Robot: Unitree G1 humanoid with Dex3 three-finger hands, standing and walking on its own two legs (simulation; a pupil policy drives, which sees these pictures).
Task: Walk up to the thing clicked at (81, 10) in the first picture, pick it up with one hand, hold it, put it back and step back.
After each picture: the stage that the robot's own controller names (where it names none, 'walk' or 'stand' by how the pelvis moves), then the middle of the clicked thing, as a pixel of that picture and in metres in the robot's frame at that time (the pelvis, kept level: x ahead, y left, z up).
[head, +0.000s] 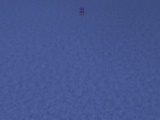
stand; (81, 11) +2.22 +0.09 -0.72
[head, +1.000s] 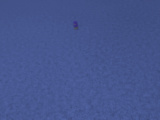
walk; (75, 25) +2.07 +0.34 -0.71
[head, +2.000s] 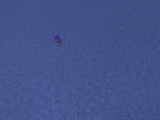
walk; (57, 40) +1.46 +0.46 -0.72
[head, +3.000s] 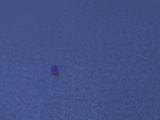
walk; (55, 71) +0.96 +0.38 -0.72
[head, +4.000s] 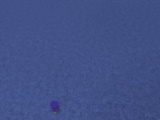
walk; (55, 107) +0.58 +0.27 -0.69
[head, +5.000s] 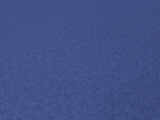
stand; out of the picture +0.36 +0.24 -0.70
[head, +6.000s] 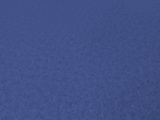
stand; out of the picture +0.34 +0.24 -0.73
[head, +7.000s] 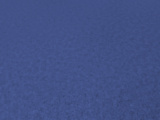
stand; out of the picture +0.33 +0.25 -0.73
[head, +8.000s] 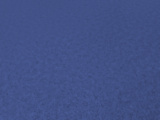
stand; out of the picture +0.32 +0.26 -0.73
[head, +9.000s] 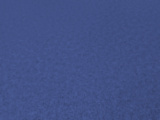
stand; out of the picture +0.32 +0.26 -0.73
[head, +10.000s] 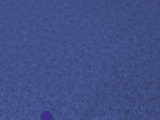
go down; (47, 117) +0.35 +0.25 -0.64
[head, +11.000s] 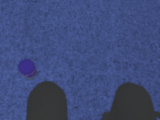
go down; (28, 69) +0.41 +0.27 -0.30
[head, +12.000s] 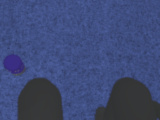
close in; (15, 65) +0.40 +0.29 -0.28
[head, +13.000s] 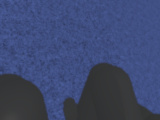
close; out of the picture +0.38 +0.31 -0.22
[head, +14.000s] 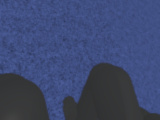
lift; out of the picture +0.37 +0.31 -0.22
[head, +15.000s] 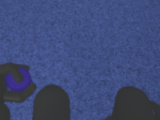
lift; (21, 84) +0.31 +0.25 -0.06
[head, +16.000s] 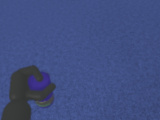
hold; (42, 90) +0.33 +0.17 +0.04
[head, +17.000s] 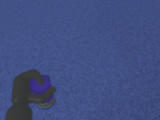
hold; (43, 92) +0.33 +0.17 +0.00
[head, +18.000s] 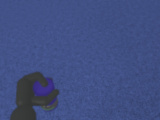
hold; (46, 95) +0.32 +0.16 -0.02
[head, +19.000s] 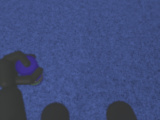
crouch; (30, 72) +0.39 +0.21 -0.09
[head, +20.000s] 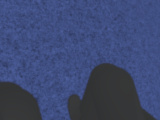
lower; out of the picture +0.40 +0.29 -0.23
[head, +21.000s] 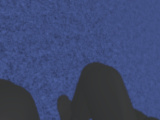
lower; out of the picture +0.39 +0.31 -0.23
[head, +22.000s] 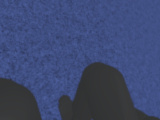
lower; out of the picture +0.39 +0.31 -0.22
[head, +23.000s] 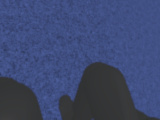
lower; out of the picture +0.39 +0.31 -0.22
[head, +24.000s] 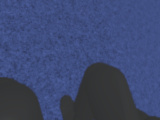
loosen; out of the picture +0.39 +0.30 -0.22
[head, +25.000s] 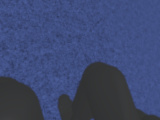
withdraw; out of the picture +0.38 +0.29 -0.23
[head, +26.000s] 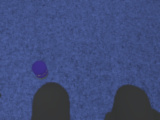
walk; (40, 70) +0.42 +0.24 -0.33
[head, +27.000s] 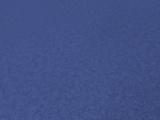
stand; out of the picture +0.34 +0.20 -0.66
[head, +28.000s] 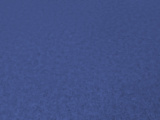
stand; out of the picture +0.36 +0.21 -0.67
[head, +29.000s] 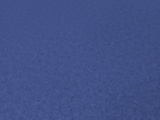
stand; out of the picture +0.36 +0.20 -0.69
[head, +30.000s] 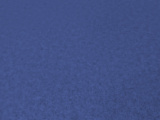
walk; out of the picture +0.38 +0.20 -0.72
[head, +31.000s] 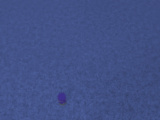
walk; (62, 99) +0.54 +0.18 -0.71
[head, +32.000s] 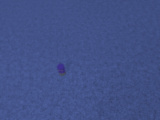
walk; (61, 69) +0.85 +0.30 -0.69
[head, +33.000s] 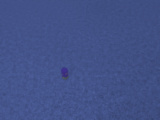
stand; (64, 73) +0.93 +0.24 -0.71
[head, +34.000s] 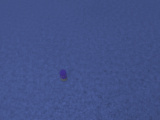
stand; (63, 75) +0.95 +0.26 -0.73
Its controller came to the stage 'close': yes
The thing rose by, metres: 0.70
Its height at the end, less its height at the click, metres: +0.00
